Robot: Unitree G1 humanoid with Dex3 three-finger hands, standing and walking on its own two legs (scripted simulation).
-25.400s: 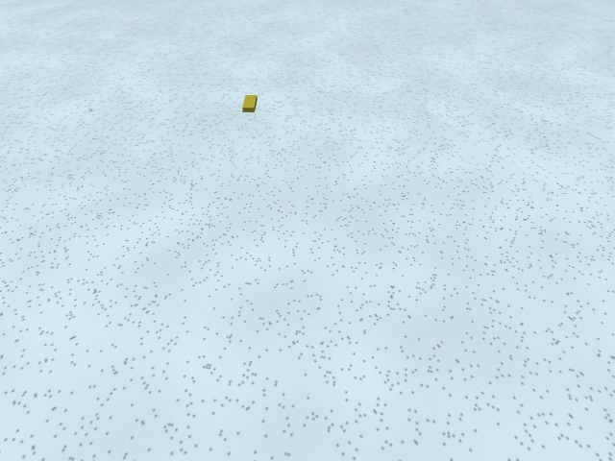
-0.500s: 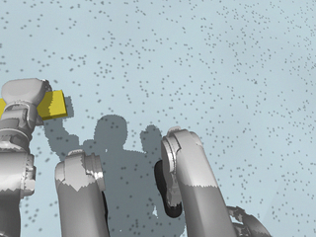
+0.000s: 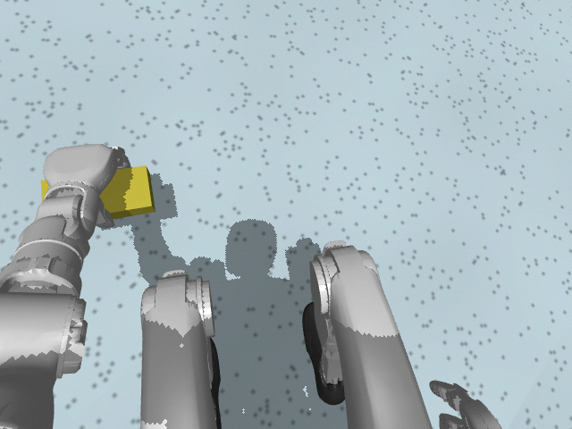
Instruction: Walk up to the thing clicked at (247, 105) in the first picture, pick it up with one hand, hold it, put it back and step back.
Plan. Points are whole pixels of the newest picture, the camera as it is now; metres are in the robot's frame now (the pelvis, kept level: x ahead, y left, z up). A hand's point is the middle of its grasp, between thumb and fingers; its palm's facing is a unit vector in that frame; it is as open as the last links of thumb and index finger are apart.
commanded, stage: lift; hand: left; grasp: from above
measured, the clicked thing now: (100, 196) +0.46 +0.25 -0.18
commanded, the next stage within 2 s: hold in 1.36 s
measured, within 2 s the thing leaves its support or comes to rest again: neither
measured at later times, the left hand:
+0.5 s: hand (7, 208) +0.39 +0.26 +0.03, palm faces -0.44 -0.08 -0.90, open 10.1 cm
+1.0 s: hand out of the picture +0.36 +0.23 +0.21, palm faces -0.47 -0.09 -0.88, open 10.1 cm
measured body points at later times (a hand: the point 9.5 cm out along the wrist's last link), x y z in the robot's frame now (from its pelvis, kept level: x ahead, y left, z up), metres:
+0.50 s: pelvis +0.00 +0.01 +0.13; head +0.16 +0.04 +0.55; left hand +0.41 +0.26 +0.08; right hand +0.14 -0.26 +0.01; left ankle +0.08 +0.12 -0.34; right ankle +0.11 -0.14 -0.34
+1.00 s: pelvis +0.04 +0.00 +0.29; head +0.12 +0.00 +0.74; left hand +0.38 +0.23 +0.26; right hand +0.14 -0.26 +0.17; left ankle +0.07 +0.12 -0.34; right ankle +0.11 -0.14 -0.34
